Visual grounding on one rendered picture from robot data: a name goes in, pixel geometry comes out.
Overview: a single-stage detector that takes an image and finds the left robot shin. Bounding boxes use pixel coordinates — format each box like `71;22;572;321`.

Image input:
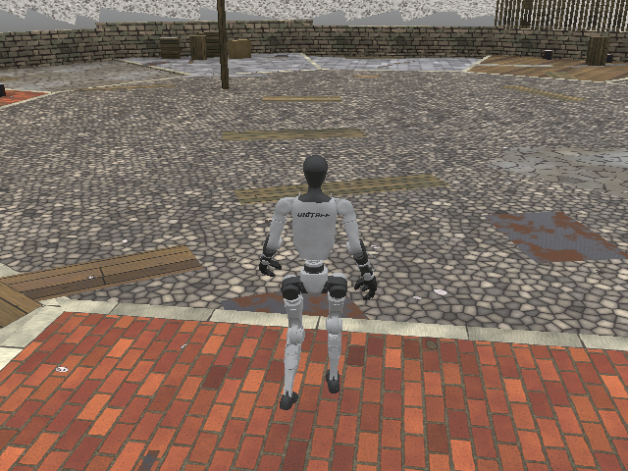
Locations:
284;328;301;397

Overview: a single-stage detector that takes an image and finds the robot right thigh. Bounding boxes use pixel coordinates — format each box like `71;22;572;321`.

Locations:
326;273;347;335

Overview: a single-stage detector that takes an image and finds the left robot upper arm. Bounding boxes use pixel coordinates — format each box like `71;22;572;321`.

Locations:
266;197;294;250

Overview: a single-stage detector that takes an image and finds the robot left hand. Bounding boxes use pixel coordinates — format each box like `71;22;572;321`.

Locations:
259;260;282;277

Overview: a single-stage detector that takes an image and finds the right robot upper arm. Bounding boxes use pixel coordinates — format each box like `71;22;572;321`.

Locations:
335;198;362;254

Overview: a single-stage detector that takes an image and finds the robot left forearm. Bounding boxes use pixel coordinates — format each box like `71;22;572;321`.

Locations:
260;235;277;265

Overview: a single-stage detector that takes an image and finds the robot right hand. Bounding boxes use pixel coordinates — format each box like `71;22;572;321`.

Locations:
354;276;377;300

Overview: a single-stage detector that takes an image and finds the robot right forearm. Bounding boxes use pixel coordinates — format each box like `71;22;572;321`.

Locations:
353;238;374;281

